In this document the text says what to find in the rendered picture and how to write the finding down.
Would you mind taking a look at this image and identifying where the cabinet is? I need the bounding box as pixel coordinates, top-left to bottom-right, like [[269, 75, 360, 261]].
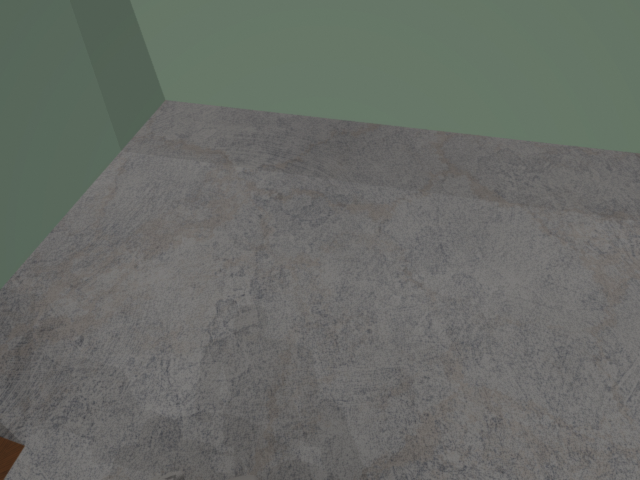
[[0, 437, 25, 480]]

